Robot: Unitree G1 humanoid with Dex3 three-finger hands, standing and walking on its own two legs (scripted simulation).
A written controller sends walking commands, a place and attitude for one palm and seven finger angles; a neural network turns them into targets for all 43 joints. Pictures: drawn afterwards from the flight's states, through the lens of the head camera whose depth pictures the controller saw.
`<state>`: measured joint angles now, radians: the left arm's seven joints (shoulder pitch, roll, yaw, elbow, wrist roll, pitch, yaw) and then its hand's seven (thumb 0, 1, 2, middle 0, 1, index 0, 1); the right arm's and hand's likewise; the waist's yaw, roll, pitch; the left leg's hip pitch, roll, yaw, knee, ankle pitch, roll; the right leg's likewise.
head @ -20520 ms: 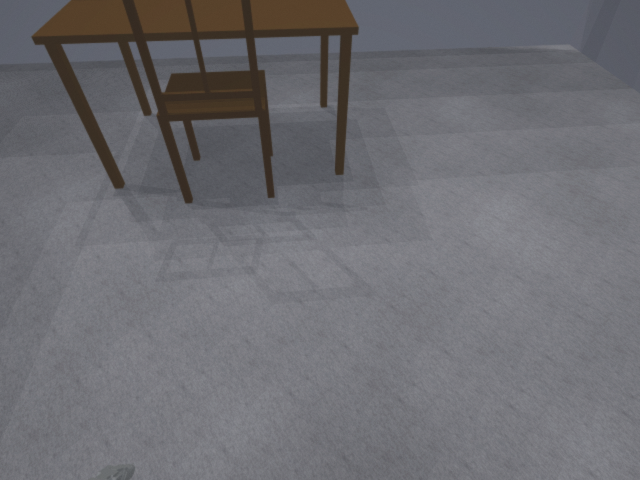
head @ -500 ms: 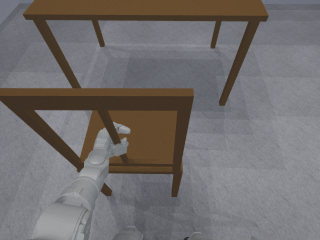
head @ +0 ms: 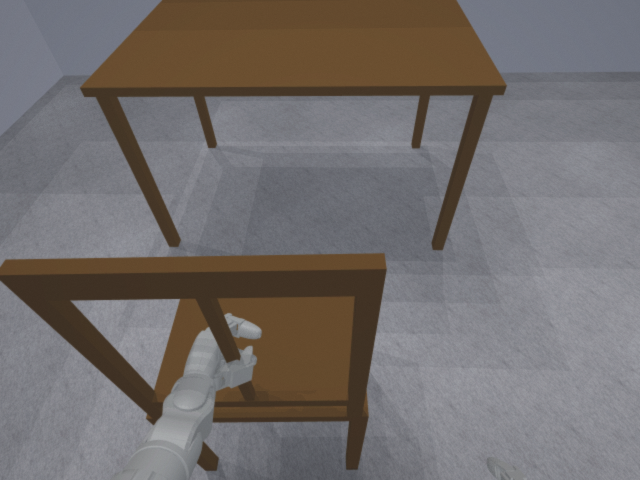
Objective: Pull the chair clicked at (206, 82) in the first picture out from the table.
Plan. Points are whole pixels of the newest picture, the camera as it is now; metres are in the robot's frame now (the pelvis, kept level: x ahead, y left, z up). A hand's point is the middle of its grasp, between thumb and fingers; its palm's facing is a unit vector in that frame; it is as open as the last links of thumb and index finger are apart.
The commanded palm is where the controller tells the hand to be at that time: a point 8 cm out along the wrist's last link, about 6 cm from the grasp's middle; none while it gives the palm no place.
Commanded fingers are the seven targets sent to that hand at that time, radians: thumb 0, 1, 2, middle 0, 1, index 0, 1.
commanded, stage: stop walking, hand still on the chair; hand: left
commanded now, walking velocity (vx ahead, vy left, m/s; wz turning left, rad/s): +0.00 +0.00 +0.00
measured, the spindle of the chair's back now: (231, 355) +0.30 +0.15 -0.05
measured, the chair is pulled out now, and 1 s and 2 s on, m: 0.67 0.66 0.66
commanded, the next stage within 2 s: open the thumb and straighten the fingers in 0.70 s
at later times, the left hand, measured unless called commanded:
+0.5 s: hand (246, 361) +0.29 +0.13 -0.06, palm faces -0.03 -0.98 -0.18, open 5.0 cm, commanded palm +0.28 +0.18 -0.04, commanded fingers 0.00 0.90 0.90 -0.50 -1.45 -0.50 -1.45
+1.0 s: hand (244, 356) +0.30 +0.13 -0.06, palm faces -0.01 -0.99 -0.14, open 6.5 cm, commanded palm +0.27 +0.18 -0.04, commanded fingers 0.00 -0.43 0.26 -0.47 -1.38 -0.47 -1.38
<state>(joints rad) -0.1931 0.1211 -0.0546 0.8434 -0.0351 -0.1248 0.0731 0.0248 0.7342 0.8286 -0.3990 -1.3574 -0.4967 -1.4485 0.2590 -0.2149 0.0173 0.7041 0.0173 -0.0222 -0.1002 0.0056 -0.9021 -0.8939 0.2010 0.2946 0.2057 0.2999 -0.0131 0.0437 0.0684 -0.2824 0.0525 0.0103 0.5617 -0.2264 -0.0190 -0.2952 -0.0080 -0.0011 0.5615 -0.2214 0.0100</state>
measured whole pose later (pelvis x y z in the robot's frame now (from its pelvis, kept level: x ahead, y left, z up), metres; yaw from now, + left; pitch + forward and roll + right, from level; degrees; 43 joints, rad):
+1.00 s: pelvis +0.05 +0.00 +0.00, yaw +1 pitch +4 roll +0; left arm 0.07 0.15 -0.06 0.45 -0.05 -0.07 0.05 0.02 0.46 0.71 -0.46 -1.43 -0.50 -1.45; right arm 0.22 -0.24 0.00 0.64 0.05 -0.04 -0.04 0.01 -0.90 -0.89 0.20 0.29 0.21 0.30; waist -0.04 0.00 -0.02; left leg -0.39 0.03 -0.01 0.61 -0.30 -0.03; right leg -0.40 -0.03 -0.01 0.62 -0.30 0.01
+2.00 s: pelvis +0.07 +0.01 -0.05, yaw +3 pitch +12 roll -1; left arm 0.53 0.17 -0.13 -0.13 -0.02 0.15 0.05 -0.01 -0.54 0.21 0.00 0.00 0.00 0.00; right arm 0.26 -0.24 0.01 0.46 0.03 -0.08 -0.09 0.01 -0.90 -0.89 0.20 0.29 0.21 0.30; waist -0.03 0.05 -0.15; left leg -0.69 0.01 -0.05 0.97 -0.49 -0.03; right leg -0.67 -0.05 -0.05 0.96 -0.49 0.02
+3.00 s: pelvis +0.05 +0.01 -0.07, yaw +3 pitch +11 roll -2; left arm 0.81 0.25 0.07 -0.46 -0.25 -0.23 -0.17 -0.01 -0.54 0.21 -0.01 0.00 -0.01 0.00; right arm 0.21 -0.17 -0.03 0.47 0.08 -0.09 -0.09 0.01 -0.90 -0.89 0.20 0.29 0.21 0.30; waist 0.03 0.06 -0.16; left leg -0.77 0.02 -0.06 1.11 -0.54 -0.02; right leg -0.74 -0.04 -0.05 1.07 -0.53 0.02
